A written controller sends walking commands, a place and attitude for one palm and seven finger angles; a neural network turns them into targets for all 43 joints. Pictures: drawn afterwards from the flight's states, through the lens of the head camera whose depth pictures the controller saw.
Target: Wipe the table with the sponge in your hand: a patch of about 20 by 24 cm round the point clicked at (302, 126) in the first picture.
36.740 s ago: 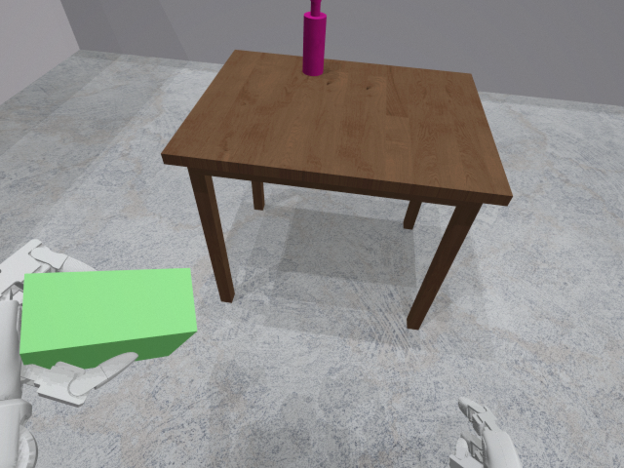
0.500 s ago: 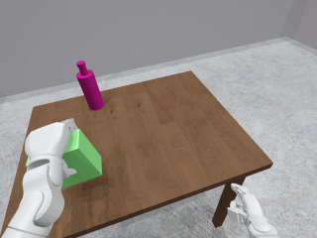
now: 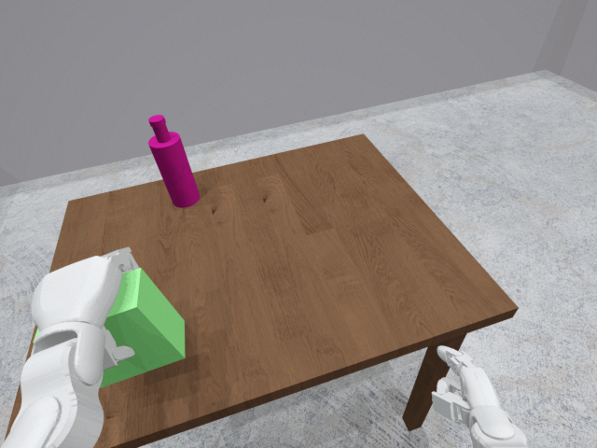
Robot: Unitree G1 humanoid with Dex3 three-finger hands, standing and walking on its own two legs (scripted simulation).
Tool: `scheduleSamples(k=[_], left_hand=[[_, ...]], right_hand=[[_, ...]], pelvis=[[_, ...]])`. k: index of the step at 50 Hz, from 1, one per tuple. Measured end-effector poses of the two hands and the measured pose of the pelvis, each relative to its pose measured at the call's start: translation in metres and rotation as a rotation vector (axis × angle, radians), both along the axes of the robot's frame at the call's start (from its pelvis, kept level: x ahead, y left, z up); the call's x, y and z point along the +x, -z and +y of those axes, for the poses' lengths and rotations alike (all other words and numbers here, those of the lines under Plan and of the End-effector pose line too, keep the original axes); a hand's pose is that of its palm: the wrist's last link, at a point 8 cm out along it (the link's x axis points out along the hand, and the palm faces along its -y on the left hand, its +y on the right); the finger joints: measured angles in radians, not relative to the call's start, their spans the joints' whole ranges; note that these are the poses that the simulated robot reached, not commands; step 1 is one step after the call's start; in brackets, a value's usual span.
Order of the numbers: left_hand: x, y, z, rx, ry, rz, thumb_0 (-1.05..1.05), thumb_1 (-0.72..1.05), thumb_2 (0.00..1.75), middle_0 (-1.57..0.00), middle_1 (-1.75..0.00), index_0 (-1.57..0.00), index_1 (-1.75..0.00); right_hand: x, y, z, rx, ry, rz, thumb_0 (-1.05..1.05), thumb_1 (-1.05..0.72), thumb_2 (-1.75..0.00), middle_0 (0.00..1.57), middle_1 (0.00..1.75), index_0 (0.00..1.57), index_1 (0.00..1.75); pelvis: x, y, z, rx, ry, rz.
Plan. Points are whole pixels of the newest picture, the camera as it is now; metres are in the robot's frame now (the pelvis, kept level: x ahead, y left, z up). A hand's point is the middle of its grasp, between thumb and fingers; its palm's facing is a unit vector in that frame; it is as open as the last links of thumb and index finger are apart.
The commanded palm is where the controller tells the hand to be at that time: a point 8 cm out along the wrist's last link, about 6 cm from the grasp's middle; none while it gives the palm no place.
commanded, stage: bring the sponge back beside the body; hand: left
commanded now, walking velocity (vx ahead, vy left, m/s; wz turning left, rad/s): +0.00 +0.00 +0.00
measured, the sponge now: (128, 338) +0.21 +0.28 +0.05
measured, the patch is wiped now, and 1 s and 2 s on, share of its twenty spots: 1.00 1.00 1.00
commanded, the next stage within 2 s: step back with the hand held close in 0.78 s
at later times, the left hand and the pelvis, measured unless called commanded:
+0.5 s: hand (95, 341) +0.18 +0.28 +0.11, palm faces +0.08 -0.14 -0.99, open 10.2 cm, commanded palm +0.15 +0.27 +0.18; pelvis -0.01 +0.00 +0.00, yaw +0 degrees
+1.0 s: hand (111, 331) +0.19 +0.26 +0.11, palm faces +0.25 -0.68 -0.69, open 10.2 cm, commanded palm +0.14 +0.28 +0.17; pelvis -0.02 +0.00 +0.00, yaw +0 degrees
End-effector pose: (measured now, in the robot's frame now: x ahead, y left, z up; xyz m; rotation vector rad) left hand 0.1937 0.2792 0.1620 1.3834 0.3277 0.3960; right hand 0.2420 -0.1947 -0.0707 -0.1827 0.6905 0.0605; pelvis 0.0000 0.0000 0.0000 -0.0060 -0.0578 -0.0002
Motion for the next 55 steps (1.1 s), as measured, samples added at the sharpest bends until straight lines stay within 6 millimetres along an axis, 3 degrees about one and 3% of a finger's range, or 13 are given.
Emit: scheduleSamples(k=[25, 46, 48, 50, 55], left_hand=[[-0.036, 0.004, -0.002, -0.002, 0.027, -0.001, -0.01, -0.52, 1.06, -0.71, -1.31, -0.73, -1.33], [-0.041, 0.004, -0.001, 0.007, 0.029, -0.008, -0.01, -0.52, 1.06, -0.71, -1.31, -0.73, -1.33], [-0.038, 0.006, 0.006, -0.361, 0.07, -0.14, -0.01, -0.52, 1.06, -0.71, -1.31, -0.73, -1.33], [-0.036, 0.011, 0.01, -0.606, 0.114, -0.251, -0.01, -0.52, 1.06, -0.71, -1.31, -0.73, -1.33], [-0.032, 0.014, 0.004, -0.865, 0.223, -0.458, -0.01, -0.52, 1.06, -0.71, -1.32, -0.73, -1.34]], right_hand=[[-0.005, -0.006, 0.005, -0.005, -0.014, -0.033, 0.01, -0.91, -0.9, 0.2, 0.3, 0.19, 0.29], [-0.01, -0.011, 0.008, 0.001, -0.02, -0.058, 0.01, -0.91, -0.9, 0.2, 0.3, 0.2, 0.3], [-0.013, -0.015, 0.008, -0.002, -0.013, -0.082, 0.01, -0.91, -0.9, 0.2, 0.3, 0.2, 0.3], [-0.022, -0.019, 0.006, -0.012, -0.005, -0.105, 0.01, -0.91, -0.9, 0.2, 0.3, 0.2, 0.3], [-0.06, -0.013, -0.014, -0.1, 0.067, -0.047, 0.01, -0.9, -0.9, 0.2, 0.3, 0.21, 0.3]], pelvis=[[-0.006, 0.001, 0.001, -0.002, 0.005, -0.022], [-0.015, 0.001, 0.001, 0.0, 0.006, -0.031], [-0.016, 0.002, 0.0, -0.005, -0.001, -0.011], [-0.017, 0.003, -0.001, -0.007, 0.0, 0.015], [-0.019, 0.007, 0.0, -0.011, -0.007, 0.062]])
